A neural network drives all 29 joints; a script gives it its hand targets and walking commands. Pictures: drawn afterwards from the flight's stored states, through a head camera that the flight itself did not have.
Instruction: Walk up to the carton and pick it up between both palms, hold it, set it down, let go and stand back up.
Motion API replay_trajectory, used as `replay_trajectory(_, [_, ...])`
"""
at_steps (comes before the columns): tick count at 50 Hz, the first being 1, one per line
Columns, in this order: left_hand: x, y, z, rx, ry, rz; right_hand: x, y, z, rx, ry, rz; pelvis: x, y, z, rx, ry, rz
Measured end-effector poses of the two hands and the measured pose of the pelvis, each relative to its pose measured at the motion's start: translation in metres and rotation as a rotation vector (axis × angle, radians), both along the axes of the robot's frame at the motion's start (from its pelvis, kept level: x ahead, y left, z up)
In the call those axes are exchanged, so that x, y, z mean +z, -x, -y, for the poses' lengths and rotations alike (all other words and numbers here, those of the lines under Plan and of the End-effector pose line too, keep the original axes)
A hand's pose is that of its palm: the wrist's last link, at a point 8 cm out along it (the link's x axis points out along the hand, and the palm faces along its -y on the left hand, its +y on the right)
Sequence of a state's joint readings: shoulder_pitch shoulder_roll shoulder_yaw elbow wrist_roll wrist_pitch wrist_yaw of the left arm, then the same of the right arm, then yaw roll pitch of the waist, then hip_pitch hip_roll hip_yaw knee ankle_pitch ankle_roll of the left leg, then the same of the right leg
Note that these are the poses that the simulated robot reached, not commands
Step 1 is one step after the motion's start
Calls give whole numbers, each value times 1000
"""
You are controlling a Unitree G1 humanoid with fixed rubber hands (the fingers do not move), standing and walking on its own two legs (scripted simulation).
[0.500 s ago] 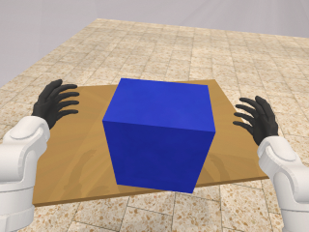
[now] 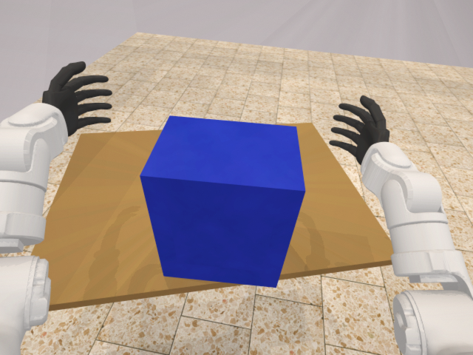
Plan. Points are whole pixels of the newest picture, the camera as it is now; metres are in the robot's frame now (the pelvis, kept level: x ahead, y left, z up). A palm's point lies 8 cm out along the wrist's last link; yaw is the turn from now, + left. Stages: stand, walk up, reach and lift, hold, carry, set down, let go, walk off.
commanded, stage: reach and lift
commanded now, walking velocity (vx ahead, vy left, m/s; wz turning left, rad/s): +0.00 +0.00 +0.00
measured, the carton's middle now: (225, 206) +0.38 -0.06 +0.06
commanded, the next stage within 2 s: none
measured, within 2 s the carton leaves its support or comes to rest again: neither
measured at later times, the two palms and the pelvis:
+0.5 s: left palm (83, 165) +0.43 +0.18 +0.16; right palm (340, 187) +0.33 -0.25 +0.13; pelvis +0.02 +0.00 +0.00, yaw +0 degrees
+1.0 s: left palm (102, 181) +0.44 +0.16 +0.12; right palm (327, 201) +0.34 -0.24 +0.09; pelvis +0.03 +0.01 +0.00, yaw -1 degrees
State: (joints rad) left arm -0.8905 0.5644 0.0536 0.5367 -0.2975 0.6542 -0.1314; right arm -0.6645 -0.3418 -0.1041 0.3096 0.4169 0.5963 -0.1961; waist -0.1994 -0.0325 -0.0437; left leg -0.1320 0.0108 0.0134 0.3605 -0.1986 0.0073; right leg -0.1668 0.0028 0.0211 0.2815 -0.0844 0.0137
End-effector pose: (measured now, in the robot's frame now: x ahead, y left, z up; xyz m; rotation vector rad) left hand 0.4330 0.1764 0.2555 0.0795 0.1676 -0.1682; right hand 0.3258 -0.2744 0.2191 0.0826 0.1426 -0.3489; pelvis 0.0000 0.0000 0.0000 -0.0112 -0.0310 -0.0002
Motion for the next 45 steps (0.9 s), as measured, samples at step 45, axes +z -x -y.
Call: replay_trajectory(45, [-146,-1,13,16,-44,-65,-146,-4,-38,-17,-15,-78,-2,-29,-12,-10,20,23])
